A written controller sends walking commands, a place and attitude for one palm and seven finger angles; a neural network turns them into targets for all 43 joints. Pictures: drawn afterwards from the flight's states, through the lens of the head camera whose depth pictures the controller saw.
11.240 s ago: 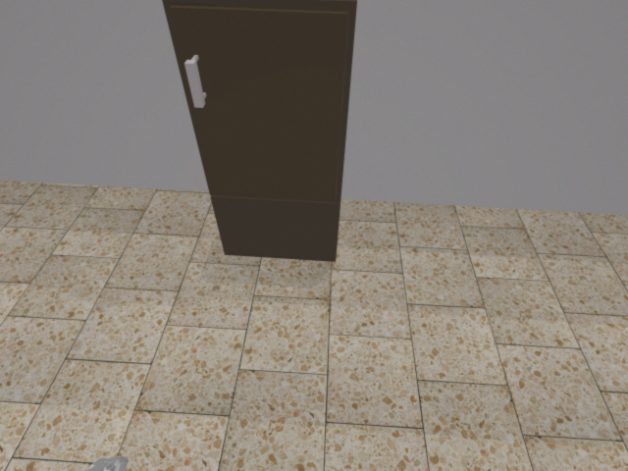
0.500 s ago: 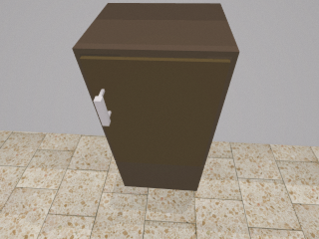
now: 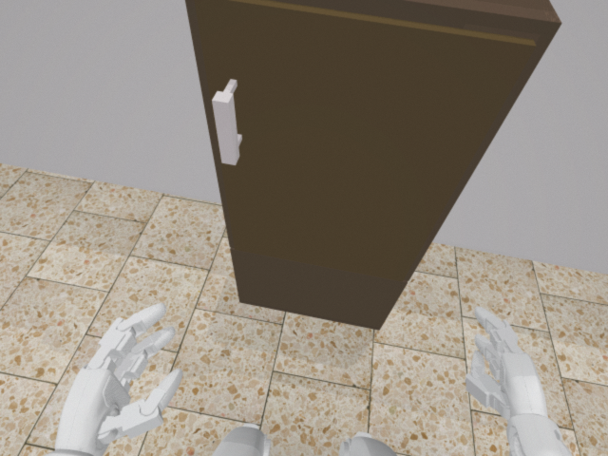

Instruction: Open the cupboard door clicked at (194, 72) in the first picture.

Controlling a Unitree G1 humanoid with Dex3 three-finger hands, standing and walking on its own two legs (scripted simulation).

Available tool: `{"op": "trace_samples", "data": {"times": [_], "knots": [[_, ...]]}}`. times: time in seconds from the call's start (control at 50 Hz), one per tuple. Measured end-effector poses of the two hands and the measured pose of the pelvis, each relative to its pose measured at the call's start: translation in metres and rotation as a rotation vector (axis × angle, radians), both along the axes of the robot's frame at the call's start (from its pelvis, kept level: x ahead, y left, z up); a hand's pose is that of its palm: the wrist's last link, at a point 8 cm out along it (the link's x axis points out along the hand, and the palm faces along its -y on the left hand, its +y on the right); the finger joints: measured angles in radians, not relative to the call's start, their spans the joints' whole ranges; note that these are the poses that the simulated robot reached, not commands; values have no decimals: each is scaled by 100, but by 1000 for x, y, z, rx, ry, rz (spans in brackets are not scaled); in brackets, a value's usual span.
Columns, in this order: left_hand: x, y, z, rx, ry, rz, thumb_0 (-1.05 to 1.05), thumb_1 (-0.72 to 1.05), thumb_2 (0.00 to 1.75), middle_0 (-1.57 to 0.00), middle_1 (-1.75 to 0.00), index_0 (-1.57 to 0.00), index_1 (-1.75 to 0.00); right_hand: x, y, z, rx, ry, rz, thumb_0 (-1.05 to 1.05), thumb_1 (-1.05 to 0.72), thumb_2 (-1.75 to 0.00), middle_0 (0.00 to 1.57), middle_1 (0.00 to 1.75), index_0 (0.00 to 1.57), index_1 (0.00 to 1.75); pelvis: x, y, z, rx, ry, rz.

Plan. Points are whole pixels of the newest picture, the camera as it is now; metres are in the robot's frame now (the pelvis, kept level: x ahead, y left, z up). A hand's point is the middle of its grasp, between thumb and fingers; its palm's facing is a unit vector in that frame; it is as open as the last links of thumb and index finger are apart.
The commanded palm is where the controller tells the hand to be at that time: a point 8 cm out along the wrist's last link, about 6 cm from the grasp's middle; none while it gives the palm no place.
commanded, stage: raise the hand with hooked fingers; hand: left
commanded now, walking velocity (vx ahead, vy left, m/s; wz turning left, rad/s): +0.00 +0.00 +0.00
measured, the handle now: (231, 122) +0.57 +0.19 +0.10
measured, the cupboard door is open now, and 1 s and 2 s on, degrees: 0 0 0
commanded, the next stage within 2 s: move the hooked fingers beside the handle in 1.60 s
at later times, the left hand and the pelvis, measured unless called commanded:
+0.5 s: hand (121, 317) +0.24 +0.24 +0.07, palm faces -0.02 -1.00 -0.08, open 12.1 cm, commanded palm +0.22 +0.29 +0.07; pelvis +0.00 +0.03 +0.01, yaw +0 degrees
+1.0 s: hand (91, 262) +0.29 +0.28 +0.10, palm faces -0.02 -1.00 -0.05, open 13.9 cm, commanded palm +0.27 +0.33 +0.11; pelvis +0.01 +0.02 +0.03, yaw +0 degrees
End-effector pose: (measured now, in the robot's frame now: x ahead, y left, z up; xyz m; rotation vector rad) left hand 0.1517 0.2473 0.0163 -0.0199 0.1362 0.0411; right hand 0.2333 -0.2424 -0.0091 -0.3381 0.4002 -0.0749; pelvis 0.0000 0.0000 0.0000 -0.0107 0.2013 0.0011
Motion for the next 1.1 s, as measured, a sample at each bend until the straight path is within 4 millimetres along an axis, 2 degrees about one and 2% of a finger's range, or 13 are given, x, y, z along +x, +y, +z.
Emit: {"op": "trace_samples", "data": {"times": [0.06,0.12,0.16,0.2,0.28,0.38,0.46,0.56,0.62,0.68,0.8,0.92,1.1], "knots": [[6,10,24,63,-111,20,2,44,71,-23,-59,-23,-60,-8,22,-22,30,61,37,0,-91,-90,19,30,19,30,-4,3,-5,-21,3,17],[28,9,44,100,-204,-56,2,37,68,-24,-64,-23,-64,-27,43,-46,78,139,49,1,-91,-90,20,30,20,30,-9,8,-7,-37,8,26],[46,7,47,105,-196,-129,1,32,66,-24,-67,-24,-67,-44,52,-58,117,192,28,1,-90,-89,20,30,20,30,-12,10,-6,-40,13,23],[61,6,42,88,-126,-187,1,28,64,-24,-70,-24,-70,-63,57,-66,150,244,-10,1,-90,-89,20,30,20,30,-13,13,-3,-36,17,14],[73,13,34,32,21,-181,1,19,60,-25,-76,-25,-76,-97,52,-66,172,313,-106,1,-90,-89,20,30,20,30,-10,18,7,-24,20,-7],[67,35,52,56,-32,-56,1,7,55,-26,-83,-26,-84,-118,32,-55,114,340,-165,1,-90,-89,20,30,20,30,-4,23,15,-19,14,-17],[68,46,59,105,-101,-39,1,-2,51,-27,-89,-26,-90,-116,16,-51,50,340,-154,1,-90,-89,20,30,20,30,-4,25,14,-25,15,-4],[77,48,50,86,-59,-105,0,-14,46,-27,-97,-27,-97,-99,7,-40,15,288,-157,1,-90,-89,20,30,20,30,-2,26,15,-29,9,-2],[83,51,53,72,-49,-117,0,-21,43,-28,-101,-28,-102,-86,9,-30,15,243,-153,1,-90,-89,20,30,20,30,1,25,19,-30,-1,-4],[89,60,65,71,-85,-84,0,-28,40,-29,-106,-28,-106,-74,14,-22,25,209,-134,1,-90,-89,20,30,20,30,4,24,22,-31,-10,-3],[99,79,81,81,-115,-40,0,-41,35,-29,-114,-29,-114,-58,27,-20,52,200,-79,1,-90,-89,20,30,20,30,9,22,26,-33,-16,4],[108,84,79,62,-55,-75,-1,-47,32,-30,-118,-30,-118,-58,31,-24,65,231,-69,1,-90,-89,20,30,20,30,12,22,30,-32,-19,2],[130,99,100,66,-125,-56,-1,-50,31,-30,-120,-30,-120,-77,19,-27,45,297,-106,1,-90,-89,20,30,20,30,13,19,34,-29,-26,-2]]}}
